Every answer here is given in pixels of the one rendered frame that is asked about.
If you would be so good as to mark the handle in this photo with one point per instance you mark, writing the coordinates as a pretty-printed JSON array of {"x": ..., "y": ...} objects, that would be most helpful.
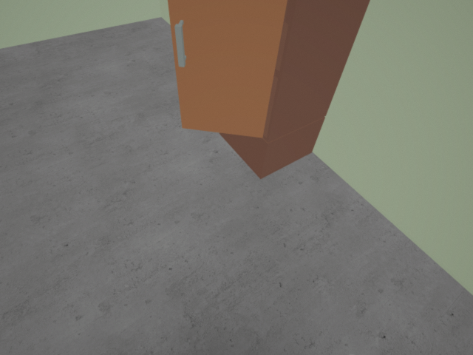
[{"x": 180, "y": 44}]

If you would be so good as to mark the cupboard door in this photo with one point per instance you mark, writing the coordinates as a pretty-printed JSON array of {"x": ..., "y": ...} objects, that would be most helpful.
[{"x": 231, "y": 48}]

